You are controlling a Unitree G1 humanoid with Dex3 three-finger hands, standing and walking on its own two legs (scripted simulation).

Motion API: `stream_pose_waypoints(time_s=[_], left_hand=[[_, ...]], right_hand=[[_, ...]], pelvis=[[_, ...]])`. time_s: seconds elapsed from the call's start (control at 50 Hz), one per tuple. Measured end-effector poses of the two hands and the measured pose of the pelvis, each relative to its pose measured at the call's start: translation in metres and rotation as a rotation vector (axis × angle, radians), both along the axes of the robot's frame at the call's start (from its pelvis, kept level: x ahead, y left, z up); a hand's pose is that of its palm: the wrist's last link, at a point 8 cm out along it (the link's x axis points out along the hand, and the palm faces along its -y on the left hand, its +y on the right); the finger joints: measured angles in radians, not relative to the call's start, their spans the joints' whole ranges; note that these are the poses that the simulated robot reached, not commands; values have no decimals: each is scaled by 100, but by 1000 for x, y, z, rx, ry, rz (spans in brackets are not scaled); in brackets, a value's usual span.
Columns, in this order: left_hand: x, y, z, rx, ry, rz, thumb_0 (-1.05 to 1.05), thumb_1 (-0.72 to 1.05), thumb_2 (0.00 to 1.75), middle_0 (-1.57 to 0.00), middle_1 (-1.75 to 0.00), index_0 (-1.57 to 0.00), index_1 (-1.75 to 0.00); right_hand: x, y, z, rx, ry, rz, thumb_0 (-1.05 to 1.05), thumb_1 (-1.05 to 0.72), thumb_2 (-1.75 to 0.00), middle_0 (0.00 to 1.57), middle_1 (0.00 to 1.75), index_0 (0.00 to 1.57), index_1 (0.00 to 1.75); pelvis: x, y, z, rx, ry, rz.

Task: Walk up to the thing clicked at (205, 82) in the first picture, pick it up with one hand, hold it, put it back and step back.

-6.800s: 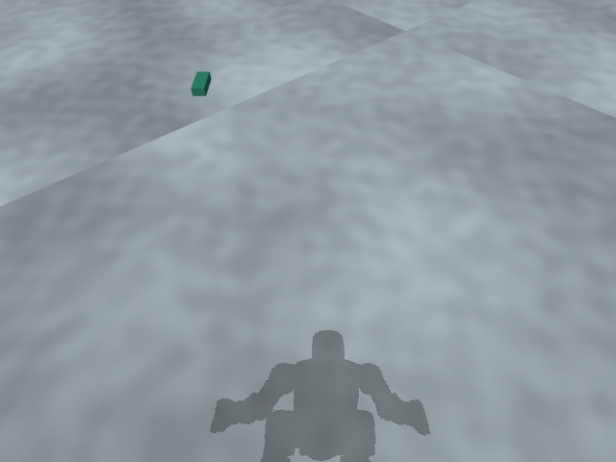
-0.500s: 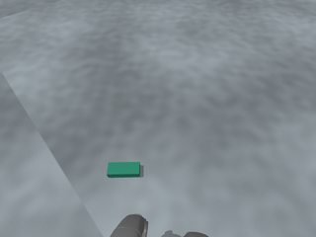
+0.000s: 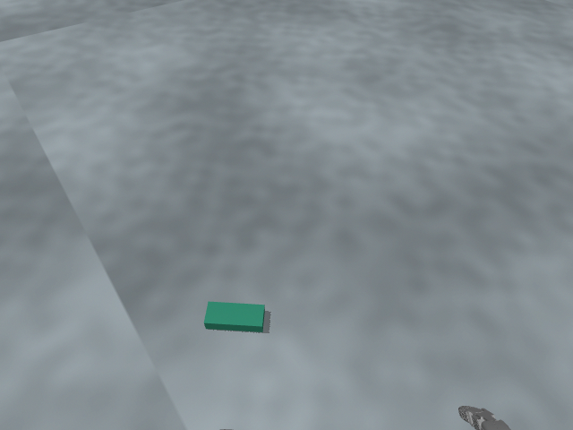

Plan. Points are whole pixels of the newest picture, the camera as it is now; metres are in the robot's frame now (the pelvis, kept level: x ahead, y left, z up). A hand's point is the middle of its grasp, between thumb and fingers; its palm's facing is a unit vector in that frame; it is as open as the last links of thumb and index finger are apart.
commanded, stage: walk up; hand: left
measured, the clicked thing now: (235, 316) +0.58 +0.20 -0.73
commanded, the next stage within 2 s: stand in 1.34 s
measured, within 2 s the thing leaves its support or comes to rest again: neither
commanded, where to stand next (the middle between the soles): +0.17 +0.03 m, yaw -2 degrees
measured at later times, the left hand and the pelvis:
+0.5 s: hand out of the picture +0.13 +0.28 -0.14, palm faces -0.01 -0.94 -0.34, open 7.4 cm; pelvis +0.02 +0.02 +0.02, yaw -1 degrees
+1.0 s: hand out of the picture +0.12 +0.27 -0.14, palm faces -0.03 -0.94 -0.33, open 7.4 cm; pelvis +0.03 +0.02 +0.02, yaw -2 degrees
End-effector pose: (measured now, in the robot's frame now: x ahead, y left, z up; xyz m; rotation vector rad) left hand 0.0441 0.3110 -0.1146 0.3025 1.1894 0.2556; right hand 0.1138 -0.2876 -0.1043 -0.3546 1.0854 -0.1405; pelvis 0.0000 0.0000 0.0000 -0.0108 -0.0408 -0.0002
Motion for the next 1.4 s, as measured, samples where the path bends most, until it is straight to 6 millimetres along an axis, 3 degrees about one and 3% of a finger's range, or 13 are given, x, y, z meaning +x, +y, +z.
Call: stream_pose_waypoints(time_s=[0.24, 0.44, 0.98, 1.4], left_hand=[[51, 2, 9, -37, -21, -34, 1, 91, 90, -21, -30, -21, -30], [72, 10, 15, -28, -15, -50, 1, 91, 90, -20, -30, -21, -30], [68, 4, 14, -35, 44, -50, 1, 91, 90, -20, -30, -21, -30], [79, 0, 17, -29, 22, -64, 1, 91, 90, -20, -30, -21, -30]], right_hand=[[-9, -1, 13, -32, 80, -53, 0, -90, -90, 20, 30, 20, 30], [-14, 4, 15, -28, 105, -94, 0, -90, -90, 20, 30, 20, 30], [-7, 9, 12, -3, 102, -114, 0, -90, -90, 20, 30, 20, 30], [-8, 8, 12, 4, 104, -125, 0, -90, -90, 20, 30, 20, 30]], pelvis=[[15, 12, 16, -2, 14, 1], [22, 19, 20, 1, 12, -6], [32, 21, 23, 11, 12, -27], [35, 18, 24, 10, 11, -33]])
